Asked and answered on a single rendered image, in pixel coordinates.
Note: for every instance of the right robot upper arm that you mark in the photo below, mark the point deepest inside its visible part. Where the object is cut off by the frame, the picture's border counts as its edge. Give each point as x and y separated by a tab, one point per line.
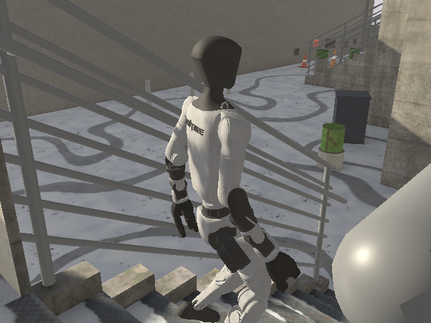
234	132

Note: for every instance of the right robot hand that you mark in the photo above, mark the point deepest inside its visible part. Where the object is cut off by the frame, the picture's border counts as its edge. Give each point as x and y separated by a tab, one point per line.
281	268

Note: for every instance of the robot left foot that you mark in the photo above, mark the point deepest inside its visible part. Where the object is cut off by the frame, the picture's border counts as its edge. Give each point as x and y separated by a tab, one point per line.
187	311

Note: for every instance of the robot head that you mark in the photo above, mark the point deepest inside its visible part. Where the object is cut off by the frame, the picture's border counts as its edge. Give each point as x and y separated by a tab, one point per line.
217	59

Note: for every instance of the left robot upper arm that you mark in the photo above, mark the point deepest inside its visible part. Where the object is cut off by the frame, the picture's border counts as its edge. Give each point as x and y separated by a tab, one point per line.
175	151

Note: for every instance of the left robot hand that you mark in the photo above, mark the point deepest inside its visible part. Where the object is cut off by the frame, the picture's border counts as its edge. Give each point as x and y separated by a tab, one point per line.
185	209

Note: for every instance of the left robot forearm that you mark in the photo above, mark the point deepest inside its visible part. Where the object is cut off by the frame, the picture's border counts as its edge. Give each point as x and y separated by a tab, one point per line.
177	182

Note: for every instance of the right robot forearm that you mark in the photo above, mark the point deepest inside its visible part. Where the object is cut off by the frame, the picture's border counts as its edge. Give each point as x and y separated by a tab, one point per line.
240	209

